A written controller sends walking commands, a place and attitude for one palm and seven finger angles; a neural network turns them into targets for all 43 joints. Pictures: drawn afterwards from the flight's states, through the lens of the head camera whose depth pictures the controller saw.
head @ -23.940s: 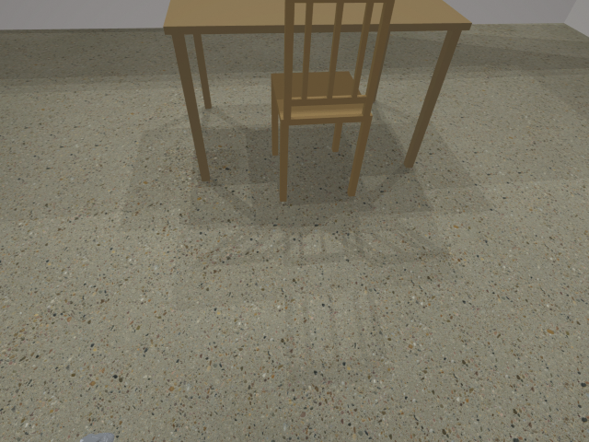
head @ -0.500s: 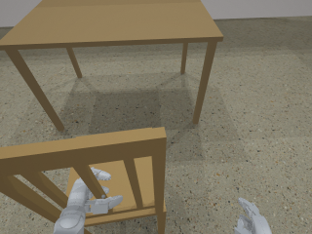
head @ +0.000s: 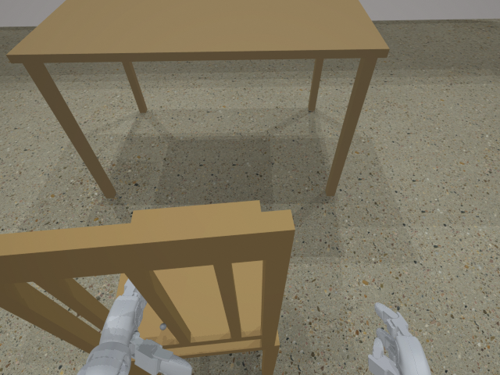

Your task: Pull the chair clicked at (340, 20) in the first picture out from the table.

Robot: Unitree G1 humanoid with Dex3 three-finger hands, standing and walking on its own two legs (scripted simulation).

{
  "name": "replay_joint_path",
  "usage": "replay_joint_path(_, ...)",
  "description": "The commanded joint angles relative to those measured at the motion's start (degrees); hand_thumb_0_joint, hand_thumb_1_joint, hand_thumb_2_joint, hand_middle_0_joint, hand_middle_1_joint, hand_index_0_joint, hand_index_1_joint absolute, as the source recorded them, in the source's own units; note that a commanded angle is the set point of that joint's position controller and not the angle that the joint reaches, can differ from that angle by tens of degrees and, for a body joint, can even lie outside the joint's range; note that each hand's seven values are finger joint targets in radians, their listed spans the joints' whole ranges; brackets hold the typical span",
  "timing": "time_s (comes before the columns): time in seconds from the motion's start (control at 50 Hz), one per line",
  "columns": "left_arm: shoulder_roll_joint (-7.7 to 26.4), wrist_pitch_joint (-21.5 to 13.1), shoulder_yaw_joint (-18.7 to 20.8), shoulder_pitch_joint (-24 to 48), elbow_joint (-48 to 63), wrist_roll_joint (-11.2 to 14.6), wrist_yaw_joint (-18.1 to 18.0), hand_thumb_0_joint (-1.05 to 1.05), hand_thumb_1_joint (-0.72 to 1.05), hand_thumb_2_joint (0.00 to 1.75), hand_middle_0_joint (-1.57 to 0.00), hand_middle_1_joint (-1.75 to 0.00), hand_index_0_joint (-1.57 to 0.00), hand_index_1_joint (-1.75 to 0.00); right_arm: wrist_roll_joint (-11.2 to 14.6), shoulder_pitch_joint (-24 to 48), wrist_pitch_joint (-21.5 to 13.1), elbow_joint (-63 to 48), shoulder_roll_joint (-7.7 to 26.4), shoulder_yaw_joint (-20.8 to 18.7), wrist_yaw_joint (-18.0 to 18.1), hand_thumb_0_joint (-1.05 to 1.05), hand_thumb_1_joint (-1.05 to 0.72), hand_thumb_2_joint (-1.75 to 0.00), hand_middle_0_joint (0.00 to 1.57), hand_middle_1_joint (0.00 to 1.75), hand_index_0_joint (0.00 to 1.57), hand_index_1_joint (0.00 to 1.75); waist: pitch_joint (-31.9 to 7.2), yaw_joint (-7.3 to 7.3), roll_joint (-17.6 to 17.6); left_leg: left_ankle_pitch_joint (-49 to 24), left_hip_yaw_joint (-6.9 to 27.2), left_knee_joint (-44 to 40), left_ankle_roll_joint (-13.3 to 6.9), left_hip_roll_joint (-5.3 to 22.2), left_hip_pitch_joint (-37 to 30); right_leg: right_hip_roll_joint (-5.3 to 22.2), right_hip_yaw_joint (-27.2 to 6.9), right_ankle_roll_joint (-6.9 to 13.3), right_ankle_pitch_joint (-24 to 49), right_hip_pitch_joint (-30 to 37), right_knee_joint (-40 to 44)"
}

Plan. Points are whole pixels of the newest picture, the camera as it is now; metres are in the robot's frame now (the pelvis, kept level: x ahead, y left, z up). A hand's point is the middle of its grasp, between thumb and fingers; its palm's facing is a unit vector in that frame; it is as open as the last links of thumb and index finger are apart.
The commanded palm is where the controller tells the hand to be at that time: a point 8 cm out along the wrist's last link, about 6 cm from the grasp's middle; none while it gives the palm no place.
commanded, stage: draw the fingers out of the gap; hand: left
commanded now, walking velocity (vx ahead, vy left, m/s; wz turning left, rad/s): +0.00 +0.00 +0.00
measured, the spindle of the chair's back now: (166, 310) +0.23 +0.15 -0.01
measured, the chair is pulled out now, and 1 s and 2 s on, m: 0.61 0.61 0.60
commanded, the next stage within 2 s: draw the hand back to the body in 0.82 s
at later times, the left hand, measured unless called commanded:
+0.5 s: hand out of the picture +0.14 +0.15 -0.02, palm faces +0.04 -0.98 -0.19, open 17.5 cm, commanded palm +0.10 +0.19 +0.01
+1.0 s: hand out of the picture +0.08 +0.14 -0.01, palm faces +0.09 -0.99 -0.13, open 17.5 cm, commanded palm +0.04 +0.20 +0.02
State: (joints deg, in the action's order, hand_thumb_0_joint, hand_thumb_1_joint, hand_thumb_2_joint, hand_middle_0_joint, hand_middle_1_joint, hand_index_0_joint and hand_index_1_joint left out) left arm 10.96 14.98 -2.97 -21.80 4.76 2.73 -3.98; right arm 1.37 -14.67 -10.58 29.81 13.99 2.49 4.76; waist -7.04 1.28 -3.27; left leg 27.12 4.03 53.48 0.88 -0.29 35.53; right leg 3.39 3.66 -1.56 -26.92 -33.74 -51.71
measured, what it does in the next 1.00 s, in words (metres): stands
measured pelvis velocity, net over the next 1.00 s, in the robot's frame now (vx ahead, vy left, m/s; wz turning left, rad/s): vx -0.02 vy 0.00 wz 0.00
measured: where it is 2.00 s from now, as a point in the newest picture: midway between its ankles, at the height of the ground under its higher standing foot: outside the picture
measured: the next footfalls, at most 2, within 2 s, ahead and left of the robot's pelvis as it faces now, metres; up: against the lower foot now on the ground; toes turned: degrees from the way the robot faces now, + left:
none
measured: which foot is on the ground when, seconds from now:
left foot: down 0.00-1.00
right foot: down 0.00-1.00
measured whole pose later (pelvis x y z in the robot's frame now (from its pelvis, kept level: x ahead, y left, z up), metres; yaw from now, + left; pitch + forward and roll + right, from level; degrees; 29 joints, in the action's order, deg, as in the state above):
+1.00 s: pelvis -0.02 +0.00 -0.02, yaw +0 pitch +10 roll -2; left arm 10.6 8.3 -5.1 -53.4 24.7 3.4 -1.9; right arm 2.5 -15.9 -11.7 25.5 11.1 -0.3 7.5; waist -10.6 -1.0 -3.0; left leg 30.3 5.2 62.8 1.2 0.4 42.7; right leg 2.6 4.5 -1.1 -29.6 -40.2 -59.8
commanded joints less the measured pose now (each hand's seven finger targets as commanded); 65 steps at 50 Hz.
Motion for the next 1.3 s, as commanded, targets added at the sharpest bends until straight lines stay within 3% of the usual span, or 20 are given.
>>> replay_joint_path(0.0,3.44,-2.50,0.35,3.58,13.87,-0.69,-0.62,0.00,-0.55,0.20,0.00,0.00,0.00,0.00,0.08,2.90,-3.14,-9.37,7.10,-3.09,0.93,0.00,-0.90,-0.90,0.20,0.30,0.20,0.30,-8.44,1.40,2.76,-19.13,-0.35,-6.92,-1.79,0.49,-5.91,-0.77,1.80,1.97,17.36,3.29,6.09)
replay_joint_path(0.02,3.81,-2.23,0.60,3.09,14.08,-0.99,-0.87,0.00,-0.55,0.20,0.00,0.00,0.00,0.00,-0.01,2.92,-2.96,-9.63,7.12,-3.06,1.02,0.00,-0.90,-0.90,0.20,0.30,0.20,0.30,-8.86,1.16,3.18,-18.85,-0.24,-6.92,-1.75,0.44,-5.66,-0.81,1.87,1.99,16.76,3.32,5.88)
replay_joint_path(0.04,7.47,-1.54,5.77,-0.87,11.56,-1.06,-1.19,0.00,-0.55,0.20,0.00,0.00,0.00,0.00,-0.01,3.00,-2.48,-9.28,6.66,-3.52,1.16,0.00,-0.90,-0.90,0.20,0.30,0.20,0.30,-8.65,-0.26,3.68,-19.11,-0.43,-7.11,-1.67,0.30,-4.45,-0.89,1.78,2.35,17.34,4.52,5.90)
replay_joint_path(0.06,5.95,-1.38,4.45,-4.27,13.10,-1.04,-0.99,0.00,-0.55,0.20,0.00,0.00,0.00,0.00,0.00,3.27,-2.16,-10.07,6.41,-3.39,1.03,0.00,-0.90,-0.90,0.20,0.30,0.20,0.30,-9.58,-0.92,2.89,-19.65,-0.86,-7.21,-1.54,0.25,-4.88,-0.67,1.71,2.38,17.92,5.10,5.63)
replay_joint_path(0.2,3.41,-2.05,0.55,-12.09,21.31,-1.17,-1.01,0.00,-0.55,0.20,0.00,0.00,0.00,0.00,0.24,3.41,-2.00,-12.12,5.46,-3.82,1.03,0.00,-0.90,-0.90,0.20,0.30,0.20,0.30,-7.71,0.04,3.27,-18.17,-0.79,-5.79,-1.80,0.46,-3.24,-0.93,1.92,2.22,16.68,2.93,5.02)
replay_joint_path(0.34,4.85,-4.12,1.09,-16.77,24.71,-1.97,-0.94,0.00,-0.55,0.20,0.00,0.00,0.00,0.00,0.26,2.92,-2.89,-12.20,5.11,-4.22,1.80,0.00,-0.90,-0.90,0.20,0.30,0.20,0.30,-7.03,-0.01,1.68,-16.31,-0.43,-4.34,-1.88,0.21,-1.62,-1.26,1.96,2.59,14.01,0.58,3.92)
replay_joint_path(0.4,3.56,-4.73,-0.52,-19.97,25.95,-1.98,-0.53,0.00,-0.55,0.20,0.00,0.00,0.00,0.00,0.38,3.52,-3.11,-12.91,4.75,-4.04,1.92,0.00,-0.90,-0.90,0.20,0.30,0.20,0.30,-6.37,-0.29,1.25,-14.19,-0.45,-4.28,-1.92,0.12,-0.93,-1.18,2.11,2.57,11.71,-0.35,3.69)
replay_joint_path(0.48,3.41,-4.68,-0.98,-23.00,26.78,-2.18,-0.36,0.00,-0.55,0.20,0.00,0.00,0.00,0.00,0.48,4.10,-3.10,-13.47,4.40,-4.09,2.15,0.00,-0.90,-0.90,0.20,0.30,0.20,0.30,-5.95,-0.61,1.19,-12.39,-0.39,-4.04,-2.00,0.07,0.01,-1.26,2.06,2.64,9.81,-0.94,3.54)
replay_joint_path(0.54,4.15,-4.69,0.07,-24.26,27.28,-1.96,-0.26,0.00,-0.55,0.20,0.00,0.00,0.00,0.00,0.40,4.14,-3.04,-13.60,4.37,-4.26,2.49,0.00,-0.90,-0.90,0.20,0.30,0.20,0.30,-5.72,-0.74,3.56,-11.02,-0.19,-3.80,-2.19,0.00,1.46,-1.56,1.94,2.81,8.64,-0.68,3.71)
replay_joint_path(0.66,4.10,-5.46,-0.67,-28.86,29.59,-2.33,0.30,0.00,-0.55,0.20,0.00,0.00,0.00,0.00,0.59,4.64,-3.25,-14.37,3.95,-4.31,2.62,0.00,-0.90,-0.90,0.20,0.30,0.20,0.30,-4.72,-1.13,1.11,-8.57,-0.44,-3.36,-2.26,-0.09,2.66,-1.49,1.82,2.93,5.54,-2.14,3.47)
replay_joint_path(0.78,4.23,-6.65,-0.05,-33.73,30.35,-2.18,0.73,0.00,-0.55,0.20,0.00,0.00,0.00,0.00,0.85,4.55,-3.51,-14.65,3.39,-4.96,2.95,0.00,-0.90,-0.90,0.20,0.30,0.20,0.30,-4.65,-1.43,3.42,-8.30,-0.57,-2.38,-2.45,-0.08,3.78,-1.81,1.74,2.96,5.45,-2.64,3.33)
replay_joint_path(0.92,3.63,-7.94,-1.21,-36.44,32.32,-2.32,1.42,0.00,-0.55,0.20,0.00,0.00,0.00,0.00,0.99,4.60,-3.94,-15.33,3.16,-5.19,3.35,0.00,-0.90,-0.90,0.20,0.30,0.20,0.30,-4.01,-1.41,2.58,-6.62,-0.62,-1.84,-2.66,-0.17,4.75,-2.00,1.56,3.08,3.00,-3.96,3.26)
replay_joint_path(0.94,-0.45,-14.23,-0.38,-32.53,37.97,4.04,2.13,0.00,-0.55,0.20,0.00,0.00,0.00,0.00,1.05,3.69,-5.54,-14.73,2.99,-5.37,3.48,0.00,-0.90,-0.90,0.20,0.30,0.20,0.30,-2.60,-1.34,4.57,-8.33,-0.70,-0.24,-2.26,-0.69,5.53,-2.61,2.33,3.14,5.38,-4.86,2.66)
replay_joint_path(0.96,2.41,-16.96,2.07,-35.30,34.42,3.57,2.41,0.00,-0.55,0.20,0.00,0.00,0.00,0.00,1.14,3.29,-6.28,-12.86,3.01,-5.72,3.41,0.00,-0.90,-0.90,0.20,0.30,0.20,0.30,-4.76,-2.29,3.09,-8.67,-1.09,0.28,-2.12,-0.61,4.83,-2.73,2.16,3.30,5.32,-4.72,1.93)
replay_joint_path(1.04,4.42,-24.66,5.58,-33.32,36.22,5.48,3.71,0.00,-0.55,0.20,0.00,0.00,0.00,0.00,1.55,2.88,-7.45,-11.17,2.70,-6.20,2.86,0.00,-0.90,-0.90,0.20,0.30,0.20,0.30,-5.29,-2.86,-0.39,-10.92,-1.00,0.66,-1.61,-0.27,4.45,-2.75,1.77,3.57,6.66,-4.56,0.43)
replay_joint_path(1.08,2.73,-28.35,4.80,-33.78,34.65,6.14,5.26,0.00,-0.55,0.20,0.00,0.00,0.00,0.00,1.79,3.76,-7.52,-10.56,2.16,-6.37,2.14,0.00,-0.90,-0.90,0.20,0.30,0.20,0.30,-4.74,-2.80,0.64,-10.38,-1.18,1.16,-1.47,-0.16,5.00,-2.57,1.74,3.33,6.36,-5.39,0.06)
replay_joint_path(1.16,4.35,-35.50,7.43,-31.39,31.33,8.43,9.98,0.00,-0.55,0.20,0.00,0.00,0.00,0.00,2.06,5.66,-7.49,-9.95,2.26,-6.58,0.93,0.00,-0.90,-0.90,0.20,0.30,0.20,0.30,-3.89,-3.03,3.00,-8.00,-1.06,2.31,-1.34,0.24,7.88,-2.47,0.19,3.40,3.83,-5.44,0.04)
replay_joint_path(1.22,7.39,-38.28,10.99,-29.08,34.46,10.85,12.60,0.00,-0.55,0.20,0.00,0.00,0.00,0.00,2.50,6.63,-7.91,-10.24,2.61,-6.53,0.88,0.00,-0.90,-0.90,0.20,0.30,0.20,0.30,-6.84,-3.64,0.93,-7.08,-1.02,1.64,-1.54,0.28,6.27,-2.26,-0.74,3.54,1.98,-3.25,0.59)
replay_joint_path(1.24,8.88,-37.52,12.67,-28.63,35.36,11.29,12.38,0.00,-0.55,0.20,0.00,0.00,0.00,0.00,2.76,6.93,-7.89,-10.51,2.65,-6.37,1.01,0.00,-0.90,-0.90,0.20,0.30,0.20,0.30,-7.41,-4.03,-1.47,-6.95,-1.03,1.16,-1.64,0.28,5.49,-2.27,-1.18,3.66,1.56,-2.25,1.30)
replay_joint_path(1.28,8.02,-35.58,13.45,-27.58,34.40,12.45,12.20,0.00,-0.55,0.20,0.00,0.00,0.00,0.00,3.28,7.49,-7.83,-10.22,2.52,-5.80,1.50,0.00,-0.90,-0.90,0.20,0.30,0.20,0.30,-5.75,-3.59,-0.35,-4.85,-0.72,-0.54,-1.61,0.42,4.33,-2.27,-0.68,3.44,-1.03,-1.80,3.33)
